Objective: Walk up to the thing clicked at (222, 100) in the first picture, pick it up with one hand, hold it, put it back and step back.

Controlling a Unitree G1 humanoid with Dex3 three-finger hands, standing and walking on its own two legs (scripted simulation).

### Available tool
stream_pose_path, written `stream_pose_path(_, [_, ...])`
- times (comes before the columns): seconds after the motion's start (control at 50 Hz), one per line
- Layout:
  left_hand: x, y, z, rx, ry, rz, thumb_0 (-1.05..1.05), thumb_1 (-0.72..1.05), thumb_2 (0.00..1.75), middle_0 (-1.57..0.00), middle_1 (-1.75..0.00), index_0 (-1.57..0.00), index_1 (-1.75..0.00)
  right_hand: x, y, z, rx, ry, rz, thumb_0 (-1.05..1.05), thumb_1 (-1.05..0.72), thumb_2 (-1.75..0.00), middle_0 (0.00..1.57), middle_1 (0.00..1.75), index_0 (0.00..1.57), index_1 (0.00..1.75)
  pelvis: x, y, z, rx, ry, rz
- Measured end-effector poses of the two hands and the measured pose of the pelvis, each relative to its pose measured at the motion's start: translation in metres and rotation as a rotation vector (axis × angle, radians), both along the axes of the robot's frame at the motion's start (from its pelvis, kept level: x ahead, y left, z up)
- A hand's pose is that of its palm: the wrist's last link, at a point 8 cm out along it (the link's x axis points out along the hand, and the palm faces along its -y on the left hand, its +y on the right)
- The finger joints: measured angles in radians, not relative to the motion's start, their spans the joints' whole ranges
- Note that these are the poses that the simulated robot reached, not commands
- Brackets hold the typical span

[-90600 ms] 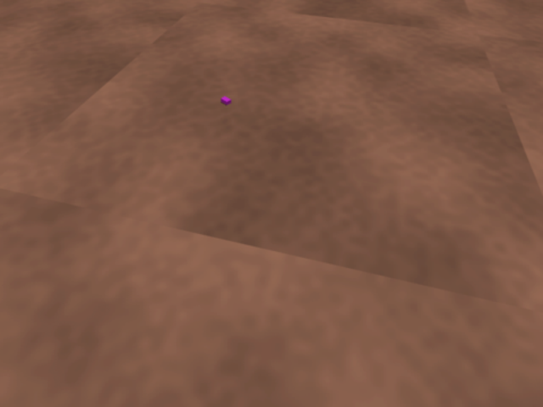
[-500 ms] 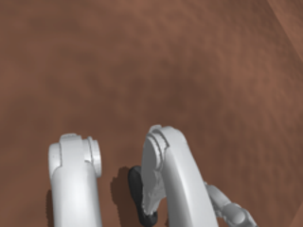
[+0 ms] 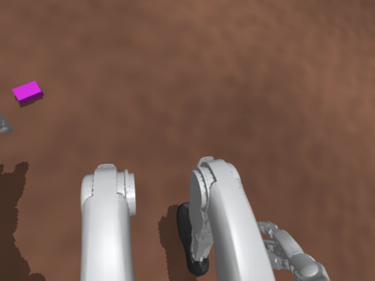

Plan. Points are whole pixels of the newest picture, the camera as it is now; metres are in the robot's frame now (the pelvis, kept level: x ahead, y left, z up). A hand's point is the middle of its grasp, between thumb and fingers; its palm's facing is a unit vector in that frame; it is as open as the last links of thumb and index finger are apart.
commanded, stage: go down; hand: left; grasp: from above
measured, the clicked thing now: (28, 92) +0.56 +0.39 -0.31
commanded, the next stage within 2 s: none
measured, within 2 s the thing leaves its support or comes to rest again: neither
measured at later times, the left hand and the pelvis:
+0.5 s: hand out of the picture +0.35 +0.41 +0.00, palm faces -0.45 -0.07 -0.89, open 9.2 cm; pelvis -0.01 +0.01 +0.08, yaw +3 degrees
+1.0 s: hand out of the picture +0.34 +0.42 +0.08, palm faces -0.43 -0.07 -0.90, open 10.2 cm; pelvis -0.01 +0.01 +0.14, yaw +4 degrees
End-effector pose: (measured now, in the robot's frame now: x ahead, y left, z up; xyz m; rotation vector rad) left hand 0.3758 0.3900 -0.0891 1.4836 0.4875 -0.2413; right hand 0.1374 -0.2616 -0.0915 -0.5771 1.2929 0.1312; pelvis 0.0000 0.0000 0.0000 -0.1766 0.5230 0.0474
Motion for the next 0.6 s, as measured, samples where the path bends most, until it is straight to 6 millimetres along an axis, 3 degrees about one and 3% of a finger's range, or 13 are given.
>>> stream_pose_path(0.16, [-0.002, 0.006, 0.026, 0.019, -0.031, 0.0, 0.0, 0.56, 0.15, -1.02, -0.12, -1.02, -0.13, -0.001, 0.008, 0.0, 0.015, -0.009, -0.031, 0.01, -0.91, -0.9, 0.2, 0.3, 0.2, 0.3, -0.001, 0.001, 0.006, 0.003, 0.005, 0.008])
stream_pose_path(0.28, [-0.004, 0.011, 0.062, 0.047, -0.052, 0.005, 0.0, 0.36, 0.29, -0.88, -0.24, -0.86, -0.26, -0.003, 0.014, 0.013, 0.032, -0.025, -0.083, 0.01, -0.91, -0.9, 0.2, 0.3, 0.21, 0.3, -0.003, 0.004, 0.023, 0.004, 0.023, 0.018])
stream_pose_path(0.46, [-0.015, 0.016, 0.13, 0.046, -0.015, 0.029, 0.0, 0.2, 0.41, -0.75, -0.36, -0.72, -0.39, -0.002, 0.018, 0.058, 0.05, -0.071, -0.144, 0.01, -0.91, -0.9, 0.2, 0.3, 0.21, 0.3, -0.006, 0.007, 0.071, 0.015, 0.04, 0.031])
stream_pose_path(0.6, [-0.027, 0.019, 0.167, -0.003, 0.042, 0.016, 0.0, 0.17, 0.42, -0.71, -0.42, -0.69, -0.43, -0.001, 0.015, 0.097, 0.029, -0.099, -0.145, 0.01, -0.91, -0.9, 0.2, 0.3, 0.21, 0.3, -0.007, 0.008, 0.106, 0.024, 0.038, 0.036])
